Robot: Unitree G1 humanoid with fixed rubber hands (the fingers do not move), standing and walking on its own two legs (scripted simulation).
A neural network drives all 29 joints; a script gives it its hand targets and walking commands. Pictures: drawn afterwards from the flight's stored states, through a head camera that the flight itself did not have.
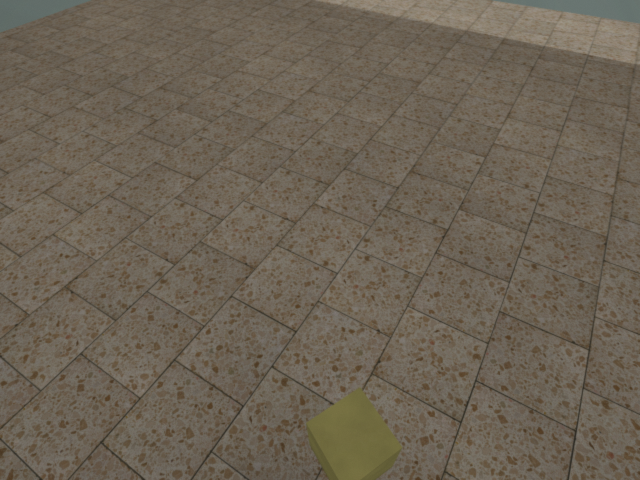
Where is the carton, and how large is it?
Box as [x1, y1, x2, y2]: [306, 387, 401, 479]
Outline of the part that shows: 359,387 306,423 310,446 329,479 375,479 392,465 401,448 395,437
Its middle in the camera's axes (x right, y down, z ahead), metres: +0.08 +0.55 +1.04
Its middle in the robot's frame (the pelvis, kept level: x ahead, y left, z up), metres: +0.33 -0.05 -0.67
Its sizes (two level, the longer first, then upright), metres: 0.175 0.169 0.210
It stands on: the floor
